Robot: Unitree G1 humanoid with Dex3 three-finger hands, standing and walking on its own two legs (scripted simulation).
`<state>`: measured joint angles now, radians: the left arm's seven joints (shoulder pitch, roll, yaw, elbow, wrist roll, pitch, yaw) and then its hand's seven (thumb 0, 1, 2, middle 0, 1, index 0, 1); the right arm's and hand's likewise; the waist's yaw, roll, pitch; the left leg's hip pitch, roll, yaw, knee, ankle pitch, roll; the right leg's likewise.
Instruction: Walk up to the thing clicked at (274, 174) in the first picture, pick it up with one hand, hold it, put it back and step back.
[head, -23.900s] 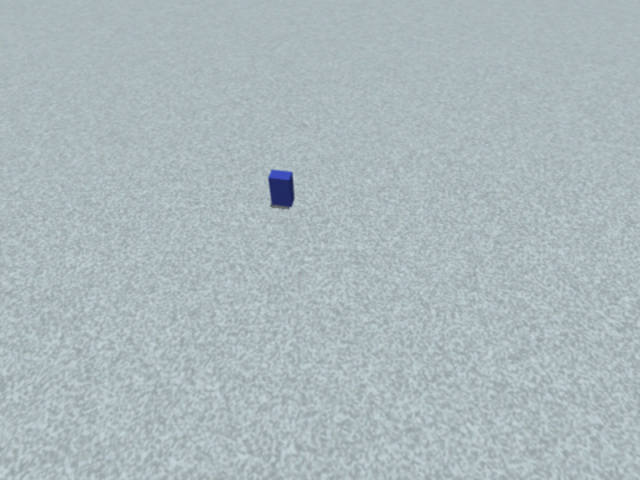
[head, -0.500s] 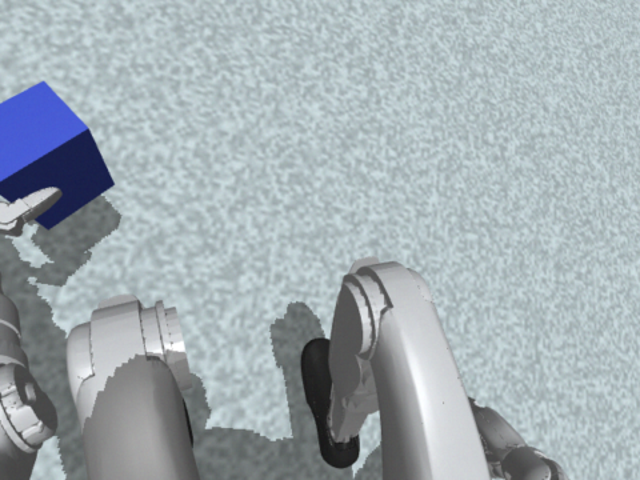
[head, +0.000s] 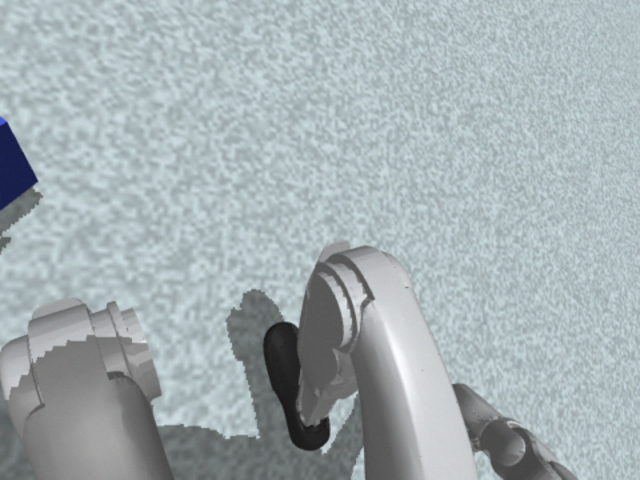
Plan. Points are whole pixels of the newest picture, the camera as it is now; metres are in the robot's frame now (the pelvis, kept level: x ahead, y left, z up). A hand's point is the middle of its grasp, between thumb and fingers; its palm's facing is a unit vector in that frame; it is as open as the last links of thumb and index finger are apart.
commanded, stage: lower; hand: left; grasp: from the side
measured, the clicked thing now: out of the picture +0.47 +0.28 -0.17
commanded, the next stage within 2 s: loosen in 0.76 s
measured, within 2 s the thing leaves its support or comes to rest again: rests again in 1.14 s
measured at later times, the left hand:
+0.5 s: hand out of the picture +0.46 +0.32 -0.17, palm faces +0.44 -0.90 -0.05, open 10.0 cm
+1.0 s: hand out of the picture +0.46 +0.32 -0.17, palm faces +0.45 -0.89 -0.03, open 9.8 cm
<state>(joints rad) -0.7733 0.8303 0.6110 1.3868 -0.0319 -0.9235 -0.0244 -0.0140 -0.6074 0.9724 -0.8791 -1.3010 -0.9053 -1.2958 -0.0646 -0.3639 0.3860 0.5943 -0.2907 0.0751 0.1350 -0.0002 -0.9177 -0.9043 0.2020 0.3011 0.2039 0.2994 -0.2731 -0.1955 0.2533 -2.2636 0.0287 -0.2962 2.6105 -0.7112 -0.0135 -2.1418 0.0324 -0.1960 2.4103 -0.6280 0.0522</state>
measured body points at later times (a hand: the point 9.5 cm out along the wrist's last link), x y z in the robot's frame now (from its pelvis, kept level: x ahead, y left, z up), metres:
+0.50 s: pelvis +0.00 +0.01 +0.00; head +0.25 +0.17 +0.33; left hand +0.43 +0.37 -0.16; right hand +0.13 -0.26 -0.05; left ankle +0.08 +0.13 -0.26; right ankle +0.13 -0.12 -0.26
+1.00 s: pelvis -0.01 +0.01 +0.00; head +0.25 +0.18 +0.32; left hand +0.43 +0.36 -0.17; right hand +0.14 -0.25 -0.05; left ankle +0.08 +0.13 -0.26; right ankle +0.13 -0.12 -0.26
